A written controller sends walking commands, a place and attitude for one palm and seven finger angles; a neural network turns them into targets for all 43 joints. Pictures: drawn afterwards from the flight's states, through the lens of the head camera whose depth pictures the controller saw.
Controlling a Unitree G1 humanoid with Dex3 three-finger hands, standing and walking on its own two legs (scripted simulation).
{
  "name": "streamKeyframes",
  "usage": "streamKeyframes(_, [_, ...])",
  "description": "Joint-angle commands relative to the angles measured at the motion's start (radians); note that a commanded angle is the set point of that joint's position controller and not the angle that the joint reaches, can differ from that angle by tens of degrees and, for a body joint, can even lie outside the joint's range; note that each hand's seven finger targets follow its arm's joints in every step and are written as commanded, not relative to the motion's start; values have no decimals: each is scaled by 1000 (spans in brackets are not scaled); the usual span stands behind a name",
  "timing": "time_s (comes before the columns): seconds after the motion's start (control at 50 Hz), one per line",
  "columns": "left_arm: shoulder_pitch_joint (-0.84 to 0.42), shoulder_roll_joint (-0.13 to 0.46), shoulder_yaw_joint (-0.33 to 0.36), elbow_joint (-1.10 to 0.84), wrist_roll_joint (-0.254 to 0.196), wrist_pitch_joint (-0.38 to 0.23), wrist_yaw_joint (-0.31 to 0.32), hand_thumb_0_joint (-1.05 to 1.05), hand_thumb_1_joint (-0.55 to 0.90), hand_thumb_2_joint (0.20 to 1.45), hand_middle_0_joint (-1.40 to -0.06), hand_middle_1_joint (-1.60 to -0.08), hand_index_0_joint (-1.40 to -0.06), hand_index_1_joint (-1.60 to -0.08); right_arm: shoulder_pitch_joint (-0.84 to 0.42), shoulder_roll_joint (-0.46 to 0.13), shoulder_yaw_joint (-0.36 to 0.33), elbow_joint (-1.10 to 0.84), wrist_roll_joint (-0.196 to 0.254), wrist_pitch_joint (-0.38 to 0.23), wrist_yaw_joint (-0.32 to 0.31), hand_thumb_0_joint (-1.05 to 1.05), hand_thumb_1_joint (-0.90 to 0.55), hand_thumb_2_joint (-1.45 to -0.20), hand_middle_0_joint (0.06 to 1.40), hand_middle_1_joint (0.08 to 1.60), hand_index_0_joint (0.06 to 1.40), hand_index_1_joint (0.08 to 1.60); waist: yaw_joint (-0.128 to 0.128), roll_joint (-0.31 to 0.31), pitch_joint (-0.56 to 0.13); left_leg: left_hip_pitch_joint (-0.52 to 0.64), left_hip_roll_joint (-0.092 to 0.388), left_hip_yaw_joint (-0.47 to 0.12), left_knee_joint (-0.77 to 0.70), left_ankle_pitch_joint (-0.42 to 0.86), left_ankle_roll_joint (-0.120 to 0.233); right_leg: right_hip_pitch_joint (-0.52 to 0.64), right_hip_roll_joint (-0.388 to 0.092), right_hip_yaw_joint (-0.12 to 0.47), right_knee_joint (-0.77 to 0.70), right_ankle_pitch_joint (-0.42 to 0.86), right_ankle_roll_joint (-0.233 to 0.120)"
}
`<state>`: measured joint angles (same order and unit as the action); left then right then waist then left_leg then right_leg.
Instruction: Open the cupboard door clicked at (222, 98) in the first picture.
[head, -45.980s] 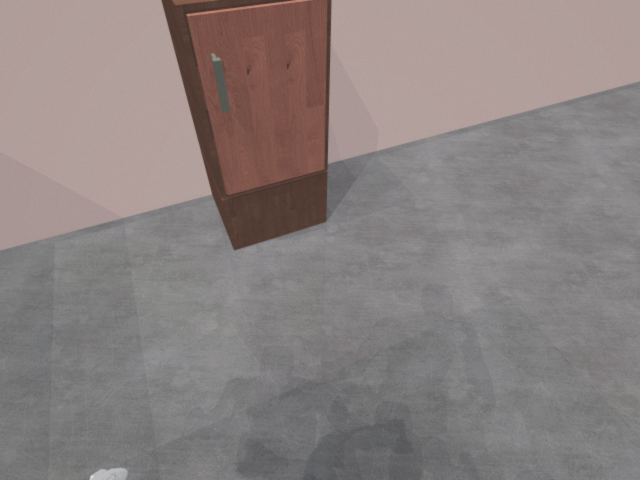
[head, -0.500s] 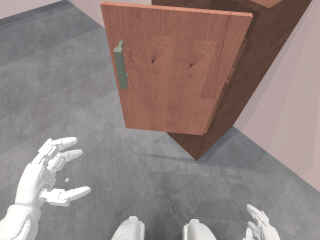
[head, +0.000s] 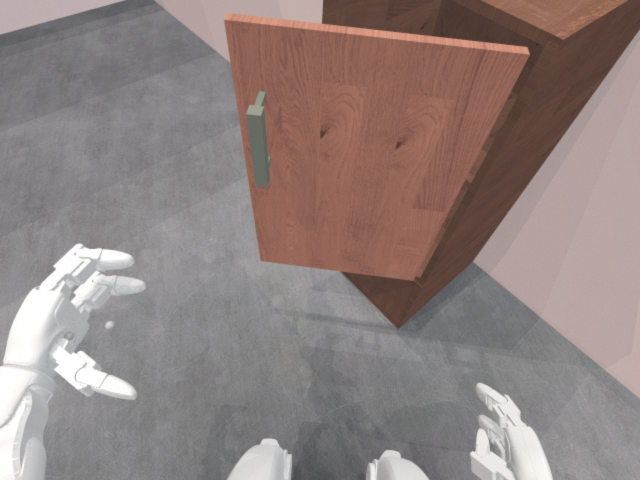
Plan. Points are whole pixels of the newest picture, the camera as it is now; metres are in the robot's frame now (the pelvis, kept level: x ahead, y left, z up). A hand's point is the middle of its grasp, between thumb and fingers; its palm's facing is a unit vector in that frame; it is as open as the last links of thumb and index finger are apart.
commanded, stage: raise the hand with hooked fingers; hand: left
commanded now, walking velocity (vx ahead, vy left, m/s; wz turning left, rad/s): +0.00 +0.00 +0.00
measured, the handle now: (262, 140) +0.59 +0.14 +0.04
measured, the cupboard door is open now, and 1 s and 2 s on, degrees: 42 42 42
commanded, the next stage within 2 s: move the hooked fingers beside the handle in 0.66 s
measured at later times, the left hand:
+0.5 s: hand (114, 305) +0.29 +0.26 +0.06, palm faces -0.04 -1.00 -0.05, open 14.0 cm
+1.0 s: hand (129, 287) +0.31 +0.25 +0.06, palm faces -0.05 -1.00 -0.03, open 14.0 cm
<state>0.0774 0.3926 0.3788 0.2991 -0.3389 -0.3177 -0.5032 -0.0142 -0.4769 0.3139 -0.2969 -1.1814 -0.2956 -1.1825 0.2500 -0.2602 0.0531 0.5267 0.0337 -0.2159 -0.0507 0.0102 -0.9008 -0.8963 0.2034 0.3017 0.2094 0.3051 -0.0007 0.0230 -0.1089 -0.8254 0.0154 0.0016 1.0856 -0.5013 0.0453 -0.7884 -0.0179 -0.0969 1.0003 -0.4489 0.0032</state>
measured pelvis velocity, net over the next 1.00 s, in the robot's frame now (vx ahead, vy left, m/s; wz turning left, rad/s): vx -0.01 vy -0.01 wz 0.00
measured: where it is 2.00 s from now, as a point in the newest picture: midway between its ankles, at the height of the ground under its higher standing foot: outside the picture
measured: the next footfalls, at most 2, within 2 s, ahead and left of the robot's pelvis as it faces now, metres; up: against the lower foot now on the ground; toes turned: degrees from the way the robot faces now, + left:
none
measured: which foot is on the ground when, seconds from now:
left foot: down 0.00-1.00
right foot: down 0.00-1.00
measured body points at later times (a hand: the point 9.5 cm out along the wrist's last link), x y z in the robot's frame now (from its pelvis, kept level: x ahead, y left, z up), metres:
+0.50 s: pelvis +0.00 -0.01 +0.00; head +0.07 +0.01 +0.45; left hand +0.28 +0.31 +0.06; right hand +0.14 -0.27 -0.07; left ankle +0.02 +0.08 -0.67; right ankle +0.02 -0.13 -0.67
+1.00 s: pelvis -0.01 -0.01 +0.00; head +0.06 +0.00 +0.44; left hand +0.31 +0.30 +0.06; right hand +0.15 -0.26 -0.08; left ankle +0.02 +0.08 -0.67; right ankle +0.02 -0.13 -0.67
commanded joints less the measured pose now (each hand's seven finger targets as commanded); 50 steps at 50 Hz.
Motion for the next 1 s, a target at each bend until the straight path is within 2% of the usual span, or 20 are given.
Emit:
streamKeyframes(0.0, [-191, 249, 124, -137, -45, -53, -25, 0, -500, 300, -300, -1200, -300, -1200, 16, -179, -82, -119, 3, -46, -23, 0, -900, -900, 200, 300, 200, 300, -7, 82, -253, 209, -8, -72, -195, 360, -50, 114, 52, 19, -95, 198, -44])
streamKeyframes(0.04, [-208, 268, 135, -129, -44, -51, -37, 0, -500, 300, -300, -1200, -300, -1200, 22, -180, -83, -118, 4, -43, -22, 0, -900, -900, 200, 300, 200, 300, -5, 104, -284, 230, -7, -66, -199, 365, -49, 119, 48, 24, -103, 198, -41])
streamKeyframes(0.1, [-229, 291, 159, -73, -57, -46, -54, 0, -500, 300, -300, -1200, -300, -1200, 29, -186, -84, -119, 4, -39, -25, 0, -900, -900, 200, 300, 200, 300, -8, 40, -266, 194, -10, -62, -196, 348, -41, 141, 52, 28, -112, 204, -42])
streamKeyframes(0.14, [-264, 304, 164, -66, -57, -46, -66, 0, -500, 300, -300, -1200, -300, -1200, 32, -186, -83, -117, 6, -34, -26, 0, -900, -900, 200, 300, 200, 300, -9, 82, -281, 207, -11, -55, -202, 343, -40, 141, 48, 36, -118, 202, -40])
streamKeyframes(0.2, [-227, 267, 142, -49, -73, -49, -79, 0, -500, 300, -300, -1200, -300, -1200, 36, -184, -88, -124, 6, -37, -22, 0, -900, -900, 200, 300, 200, 300, -8, 46, -282, 200, -13, -50, -196, 359, -34, 161, 49, 40, -124, 225, -41])
streamKeyframes(0.32, [-236, 308, 171, -76, -61, -68, -64, 0, -500, 300, -300, -1200, -300, -1200, 45, -185, -92, -123, 3, -31, -11, 0, -900, -900, 200, 300, 200, 300, -2, 83, -286, 206, -10, -48, -202, 368, -36, 153, 48, 41, -118, 224, -41])
streamKeyframes(0.38, [-225, 299, 173, -86, -62, -77, -49, 0, -500, 300, -300, -1200, -300, -1200, 39, -180, -92, -129, 5, -28, -11, 0, -900, -900, 200, 300, 200, 300, -3, 96, -277, 199, -12, -43, -210, 322, -34, 151, 44, 45, -129, 191, -38])
streamKeyframes(0.42, [-229, 298, 174, -54, -64, -76, -51, 0, -500, 300, -300, -1200, -300, -1200, 41, -182, -88, -130, 5, -21, -14, 0, -900, -900, 200, 300, 200, 300, -13, 41, -257, 164, -13, -38, -205, 287, -28, 162, 47, 53, -136, 174, -35])
streamKeyframes(0.48, [-252, 293, 158, -91, -60, -87, -51, 0, -500, 300, -300, -1200, -300, -1200, 32, -178, -88, -130, 7, -24, -17, 0, -900, -900, 200, 300, 200, 300, -11, 111, -275, 190, -13, -41, -212, 277, -30, 153, 43, 54, -135, 162, -37])
streamKeyframes(0.54, [-237, 292, 158, -71, -59, -83, -57, 0, -500, 300, -300, -1200, -300, -1200, 37, -177, -86, -127, 8, -24, -19, 0, -900, -900, 200, 300, 200, 300, -13, 93, -275, 192, -12, -40, -208, 290, -29, 159, 44, 55, -135, 178, -36])
streamKeyframes(0.58, [-233, 279, 154, -36, -65, -75, -61, 0, -500, 300, -300, -1200, -300, -1200, 32, -179, -85, -127, 9, -22, -21, 0, -900, -900, 200, 300, 200, 300, -19, 48, -237, 153, -14, -36, -205, 248, -25, 152, 43, 61, -147, 149, -32])
streamKeyframes(0.62, [-262, 292, 163, -32, -69, -78, -71, 0, -500, 300, -300, -1200, -300, -1200, 32, -180, -83, -127, 8, -22, -23, 0, -900, -900, 200, 300, 200, 300, -16, 34, -256, 147, -15, -35, -197, 253, -24, 170, 43, 67, -142, 157, -35])
streamKeyframes(0.7, [-277, 288, 147, -47, -64, -80, -75, 0, -500, 300, -300, -1200, -300, -1200, 30, -179, -82, -128, 7, -26, -24, 0, -900, -900, 200, 300, 200, 300, -14, 84, -254, 167, -13, -37, -193, 273, -26, 151, 45, 63, -131, 171, -40])
streamKeyframes(0.74, [-262, 281, 142, -56, -59, -83, -75, 0, -500, 300, -300, -1200, -300, -1200, 28, -176, -83, -129, 9, -26, -23, 0, -900, -900, 200, 300, 200, 300, -14, 79, -269, 179, -13, -40, -198, 278, -27, 156, 44, 60, -131, 176, -37])
streamKeyframes(0.78, [-318, 270, 125, -59, -59, -83, -68, 0, -500, 300, -300, -1200, -300, -1200, 28, -176, -81, -121, 8, -27, -25, 0, -900, -900, 200, 300, 200, 300, -27, 80, -265, 175, -13, -42, -195, 268, -27, 141, 41, 59, -130, 168, -34])
streamKeyframes(0.8, [-352, 294, 142, -42, -59, -81, -64, 0, -500, 300, -300, -1200, -300, -1200, 35, -181, -81, -115, 7, -26, -29, 0, -900, -900, 200, 300, 200, 300, -30, 54, -248, 161, -10, -46, -186, 265, -27, 131, 47, 57, -123, 164, -38])
streamKeyframes(0.84, [-434, 265, 103, -4, -47, -80, -63, 0, -500, 300, -300, -1200, -300, -1200, 32, -179, -78, -102, 10, -25, -35, 0, -900, -900, 200, 300, 200, 300, -47, 69, -235, 152, -11, -47, -186, 209, -27, 93, 41, 62, -129, 113, -33])
streamKeyframes(0.88, [-484, 285, 106, 42, -33, -77, -57, 0, -500, 300, -300, -1200, -300, -1200, 35, -186, -77, -95, 12, -23, -42, 0, -900, -900, 200, 300, 200, 300, -49, 55, -223, 137, -10, -53, -194, 164, -26, 78, 38, 63, -134, 69, -34])
streamKeyframes(0.92, [-526, 297, 99, 37, -17, -80, -56, 0, -500, 300, -300, -1200, -300, -1200, 41, -185, -77, -93, 10, -21, -43, 0, -900, -900, 200, 300, 200, 300, -38, 99, -278, 174, -10, -53, -193, 203, -29, 87, 38, 64, -121, 99, -40])
streamKeyframes(0.98, [-569, 318, 110, 99, -3, -67, -43, 0, -500, 300, -300, -1200, -300, -1200, 50, -186, -76, -85, 9, -9, -43, 0, -900, -900, 200, 300, 200, 300, -41, 61, -293, 161, -9, -52, -187, 222, -27, 100, 36, 65, -120, 121, -35])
